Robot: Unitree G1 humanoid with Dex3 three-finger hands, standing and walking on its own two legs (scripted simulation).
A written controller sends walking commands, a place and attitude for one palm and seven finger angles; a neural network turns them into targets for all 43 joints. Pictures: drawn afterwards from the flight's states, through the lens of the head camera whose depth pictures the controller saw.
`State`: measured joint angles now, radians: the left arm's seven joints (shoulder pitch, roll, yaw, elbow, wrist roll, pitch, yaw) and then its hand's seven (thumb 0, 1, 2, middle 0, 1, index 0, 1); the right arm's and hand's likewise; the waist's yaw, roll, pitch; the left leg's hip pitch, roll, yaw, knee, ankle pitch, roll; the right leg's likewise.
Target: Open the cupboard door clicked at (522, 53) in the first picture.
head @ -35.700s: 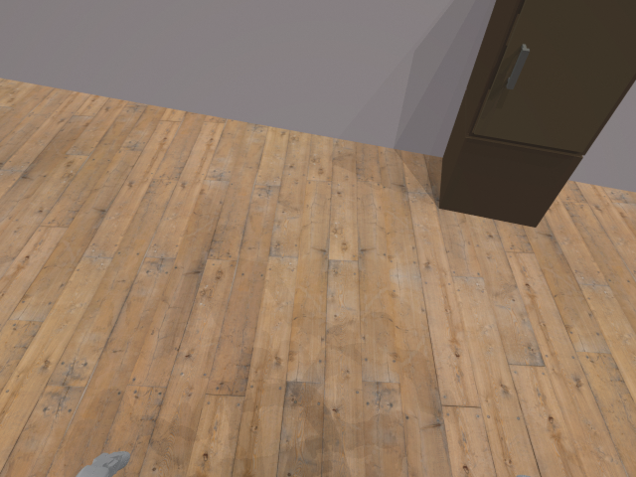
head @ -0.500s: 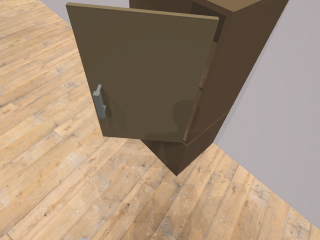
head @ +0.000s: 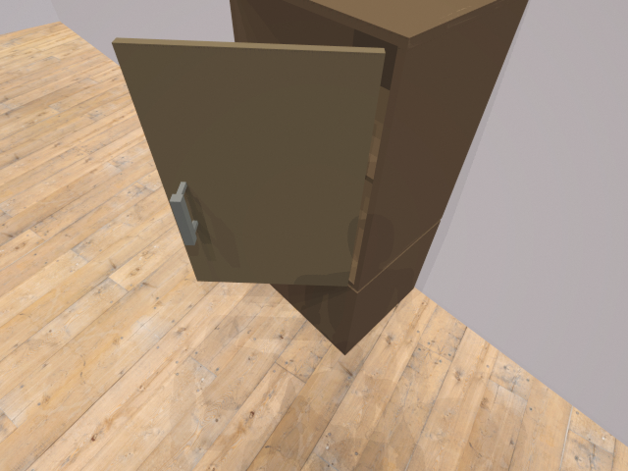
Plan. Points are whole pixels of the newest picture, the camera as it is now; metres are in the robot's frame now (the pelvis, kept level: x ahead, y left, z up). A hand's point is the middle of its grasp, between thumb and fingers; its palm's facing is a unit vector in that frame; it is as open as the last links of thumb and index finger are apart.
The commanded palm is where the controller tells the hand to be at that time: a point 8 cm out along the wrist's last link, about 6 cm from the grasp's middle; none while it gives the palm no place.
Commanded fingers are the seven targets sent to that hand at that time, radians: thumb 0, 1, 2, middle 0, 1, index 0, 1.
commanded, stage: come to a stop and stand still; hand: left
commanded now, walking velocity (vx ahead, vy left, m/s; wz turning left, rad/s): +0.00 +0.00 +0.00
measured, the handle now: (186, 214) +0.58 +0.28 -0.07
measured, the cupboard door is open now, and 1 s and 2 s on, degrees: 44 44 44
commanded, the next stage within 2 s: look again from close up in 0.84 s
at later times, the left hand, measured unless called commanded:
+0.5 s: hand out of the picture +0.02 +0.15 -0.18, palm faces +0.04 -0.99 -0.16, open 7.4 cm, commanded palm none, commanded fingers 0.00 0.90 0.90 -0.20 -0.30 -0.20 -0.30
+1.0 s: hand out of the picture +0.03 +0.17 -0.18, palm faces +0.01 -0.98 -0.20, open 7.4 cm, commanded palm none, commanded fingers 0.00 0.90 0.90 -0.20 -0.30 -0.20 -0.30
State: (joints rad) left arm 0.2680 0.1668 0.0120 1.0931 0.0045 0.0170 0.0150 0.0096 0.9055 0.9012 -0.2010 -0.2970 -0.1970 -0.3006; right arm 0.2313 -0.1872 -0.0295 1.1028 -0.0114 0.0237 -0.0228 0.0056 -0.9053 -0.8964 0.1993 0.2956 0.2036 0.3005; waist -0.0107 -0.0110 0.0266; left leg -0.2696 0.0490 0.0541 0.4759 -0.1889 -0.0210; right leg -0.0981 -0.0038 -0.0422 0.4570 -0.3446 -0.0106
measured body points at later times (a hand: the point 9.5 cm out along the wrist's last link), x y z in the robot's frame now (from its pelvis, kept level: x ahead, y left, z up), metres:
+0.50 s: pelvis +0.03 -0.01 +0.00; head +0.04 -0.01 +0.45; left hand +0.02 +0.20 -0.16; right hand +0.02 -0.23 -0.16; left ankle +0.04 +0.13 -0.74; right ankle -0.06 -0.11 -0.74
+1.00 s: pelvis +0.03 +0.00 +0.00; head +0.06 +0.00 +0.45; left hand +0.03 +0.22 -0.16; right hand +0.05 -0.23 -0.16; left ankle +0.04 +0.13 -0.74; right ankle -0.06 -0.11 -0.74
